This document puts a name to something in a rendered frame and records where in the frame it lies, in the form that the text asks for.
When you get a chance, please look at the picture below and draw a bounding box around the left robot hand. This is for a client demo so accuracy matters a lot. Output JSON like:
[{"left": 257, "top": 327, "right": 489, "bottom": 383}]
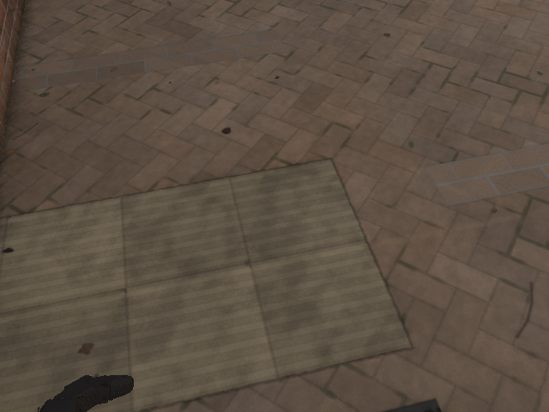
[{"left": 38, "top": 375, "right": 134, "bottom": 412}]

